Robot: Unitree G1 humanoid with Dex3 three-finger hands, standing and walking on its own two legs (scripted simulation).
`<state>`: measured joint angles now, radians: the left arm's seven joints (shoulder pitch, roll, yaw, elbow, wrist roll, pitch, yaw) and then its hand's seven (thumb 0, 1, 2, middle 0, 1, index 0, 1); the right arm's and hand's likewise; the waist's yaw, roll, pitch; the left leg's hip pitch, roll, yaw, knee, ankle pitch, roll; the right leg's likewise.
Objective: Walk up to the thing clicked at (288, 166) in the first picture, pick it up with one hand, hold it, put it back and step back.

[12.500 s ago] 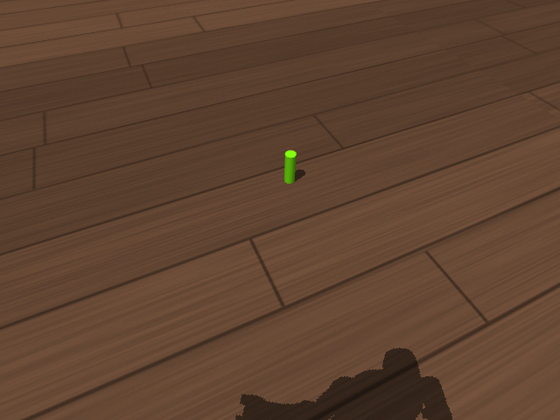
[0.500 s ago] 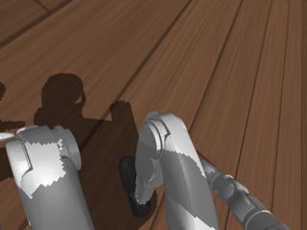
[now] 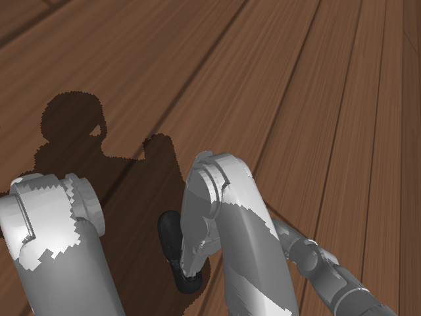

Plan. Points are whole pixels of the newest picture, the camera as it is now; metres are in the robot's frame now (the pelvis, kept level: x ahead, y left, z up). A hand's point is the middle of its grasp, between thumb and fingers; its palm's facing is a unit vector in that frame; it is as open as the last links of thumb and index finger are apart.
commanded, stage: settle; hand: left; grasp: from the side
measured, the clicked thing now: out of the picture +0.39 +0.31 -0.19
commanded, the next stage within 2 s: none
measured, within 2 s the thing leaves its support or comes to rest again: leaves its support in 0.42 s
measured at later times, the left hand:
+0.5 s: hand out of the picture +0.38 +0.30 -0.15, palm faces +0.36 -0.93 +0.01, open 7.3 cm
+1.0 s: hand out of the picture +0.37 +0.32 -0.03, palm faces +0.37 -0.93 -0.04, open 7.3 cm
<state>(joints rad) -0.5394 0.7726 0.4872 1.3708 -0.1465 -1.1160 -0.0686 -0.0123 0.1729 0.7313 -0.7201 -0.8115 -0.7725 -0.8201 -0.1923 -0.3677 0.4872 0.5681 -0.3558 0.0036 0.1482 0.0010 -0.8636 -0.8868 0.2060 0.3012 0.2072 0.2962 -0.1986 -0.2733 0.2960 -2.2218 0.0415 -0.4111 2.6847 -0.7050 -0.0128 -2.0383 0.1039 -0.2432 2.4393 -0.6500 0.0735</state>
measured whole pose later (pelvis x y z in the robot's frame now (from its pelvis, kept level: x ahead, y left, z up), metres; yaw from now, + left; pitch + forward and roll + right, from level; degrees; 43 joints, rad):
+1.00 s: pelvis +0.01 -0.01 +0.04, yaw +5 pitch +24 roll -12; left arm -0.43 0.52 0.40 0.80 -0.16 -0.70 -0.14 -0.01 -0.05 1.07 -0.86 -1.02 -0.90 -1.02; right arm -0.03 -0.30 0.17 0.62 -0.15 0.05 0.12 0.00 -0.88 -0.89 0.21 0.30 0.21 0.30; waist -0.10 -0.09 0.03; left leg -2.27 0.05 -0.25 2.50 -0.68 -0.01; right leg -2.12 0.04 -0.14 2.37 -0.69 0.04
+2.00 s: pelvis +0.02 -0.02 +0.10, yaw +11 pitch +31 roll -5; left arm -0.50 0.39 0.45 0.79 -0.17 -0.57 -0.26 -0.01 -0.06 1.09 -0.87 -1.01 -0.91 -1.01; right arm 0.06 -0.28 0.02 0.68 -0.07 0.00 0.05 0.01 -0.89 -0.89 0.20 0.30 0.20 0.30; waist -0.07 -0.01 -0.11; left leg -2.15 0.05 -0.13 2.27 -0.67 -0.03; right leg -2.07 0.01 -0.06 2.23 -0.71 0.02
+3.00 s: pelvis +0.05 -0.01 +0.26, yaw +14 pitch +29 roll -5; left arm -0.18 0.28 0.27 0.25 -0.21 -0.29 -0.11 -0.01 -0.06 1.08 -0.87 -1.00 -0.91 -1.01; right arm 0.11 -0.24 -0.01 0.60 0.03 -0.03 -0.03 0.01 -0.89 -0.89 0.20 0.30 0.20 0.30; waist -0.02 0.03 -0.17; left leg -1.64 0.06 -0.07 1.76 -0.64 -0.02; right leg -1.56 -0.01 -0.05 1.72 -0.67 0.02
